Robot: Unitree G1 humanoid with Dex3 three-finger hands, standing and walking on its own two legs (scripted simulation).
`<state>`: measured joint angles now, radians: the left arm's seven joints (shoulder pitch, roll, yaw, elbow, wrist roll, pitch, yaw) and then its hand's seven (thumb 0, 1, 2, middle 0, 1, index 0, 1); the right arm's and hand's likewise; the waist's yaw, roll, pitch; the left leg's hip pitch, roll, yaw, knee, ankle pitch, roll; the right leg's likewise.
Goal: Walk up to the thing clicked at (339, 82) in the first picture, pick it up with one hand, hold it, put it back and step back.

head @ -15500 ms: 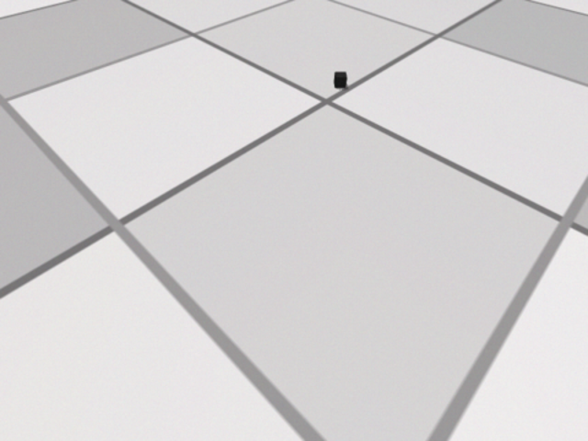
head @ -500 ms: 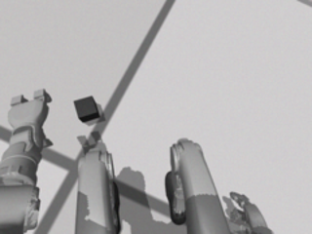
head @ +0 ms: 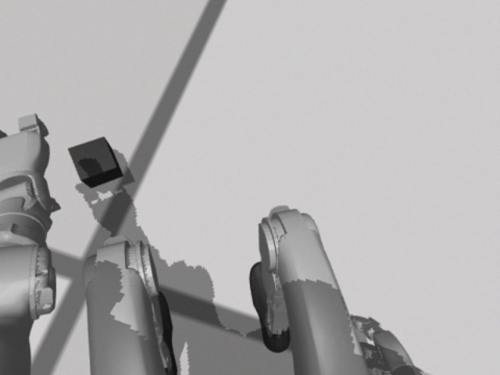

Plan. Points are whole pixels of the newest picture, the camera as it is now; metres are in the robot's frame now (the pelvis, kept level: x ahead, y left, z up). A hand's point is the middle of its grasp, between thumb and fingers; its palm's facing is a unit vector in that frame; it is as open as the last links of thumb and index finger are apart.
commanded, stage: rise first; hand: left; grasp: from above
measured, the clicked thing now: (97, 163) +0.52 +0.23 -0.33
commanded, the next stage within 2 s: none
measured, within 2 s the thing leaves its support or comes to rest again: neither
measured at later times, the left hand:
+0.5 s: hand (52, 165) +0.48 +0.27 -0.20, palm faces -0.40 -0.14 -0.91, open 14.0 cm
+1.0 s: hand (57, 162) +0.49 +0.27 -0.22, palm faces -0.42 -0.13 -0.90, open 14.2 cm
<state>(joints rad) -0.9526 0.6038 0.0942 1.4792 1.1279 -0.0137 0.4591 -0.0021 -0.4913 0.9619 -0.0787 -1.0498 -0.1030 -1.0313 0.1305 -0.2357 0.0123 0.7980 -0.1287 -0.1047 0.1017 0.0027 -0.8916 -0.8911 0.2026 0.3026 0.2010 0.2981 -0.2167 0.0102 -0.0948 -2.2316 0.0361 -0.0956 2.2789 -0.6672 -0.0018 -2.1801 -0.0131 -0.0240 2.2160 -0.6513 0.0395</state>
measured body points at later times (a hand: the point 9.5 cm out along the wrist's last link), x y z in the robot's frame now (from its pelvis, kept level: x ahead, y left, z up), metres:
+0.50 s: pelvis +0.01 +0.00 -0.03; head +0.26 +0.05 +0.34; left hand +0.50 +0.27 -0.15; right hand +0.04 -0.28 -0.14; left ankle +0.08 +0.13 -0.33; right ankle +0.10 -0.13 -0.33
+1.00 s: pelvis +0.01 +0.00 -0.04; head +0.27 +0.05 +0.32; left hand +0.51 +0.27 -0.17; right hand +0.02 -0.27 -0.14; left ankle +0.08 +0.13 -0.33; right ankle +0.10 -0.13 -0.33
